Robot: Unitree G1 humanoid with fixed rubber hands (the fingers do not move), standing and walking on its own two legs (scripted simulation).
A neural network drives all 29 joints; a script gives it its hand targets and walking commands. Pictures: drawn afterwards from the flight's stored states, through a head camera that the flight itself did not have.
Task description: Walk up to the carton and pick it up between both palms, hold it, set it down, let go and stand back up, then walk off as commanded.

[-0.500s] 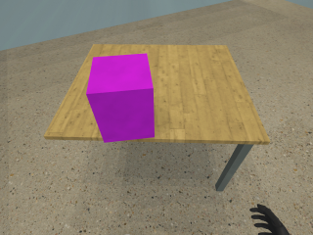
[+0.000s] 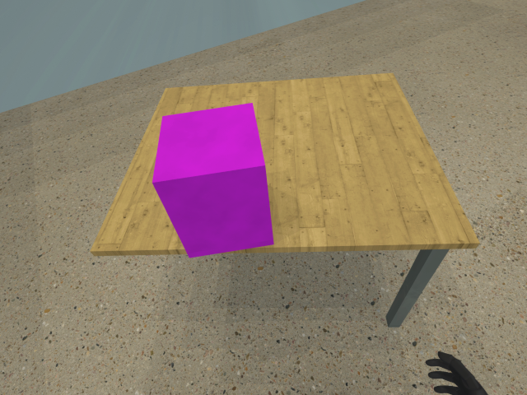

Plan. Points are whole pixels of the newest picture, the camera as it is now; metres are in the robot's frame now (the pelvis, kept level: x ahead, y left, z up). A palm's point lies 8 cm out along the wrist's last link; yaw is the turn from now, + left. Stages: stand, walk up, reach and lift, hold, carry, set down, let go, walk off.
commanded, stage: walk up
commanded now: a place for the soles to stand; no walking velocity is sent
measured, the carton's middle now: (220, 182) +0.57 +0.09 -0.03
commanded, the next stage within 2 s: none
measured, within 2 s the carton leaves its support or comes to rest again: neither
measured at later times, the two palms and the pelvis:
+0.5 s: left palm out of the picture +0.12 +0.38 -0.04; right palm out of the picture +0.14 -0.26 -0.09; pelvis +0.03 +0.05 +0.00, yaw +0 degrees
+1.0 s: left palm out of the picture +0.13 +0.40 -0.04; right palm (430, 385) +0.16 -0.24 -0.08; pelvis +0.03 +0.07 +0.00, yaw -1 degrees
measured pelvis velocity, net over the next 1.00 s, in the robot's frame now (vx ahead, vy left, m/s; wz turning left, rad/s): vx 0.03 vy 0.07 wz -0.02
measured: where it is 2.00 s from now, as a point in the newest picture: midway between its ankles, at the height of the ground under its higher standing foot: outside the picture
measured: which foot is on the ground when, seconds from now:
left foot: up 0.00-0.10, down 0.12-1.00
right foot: down 0.00-0.12, up 0.14-0.40, down 0.42-1.00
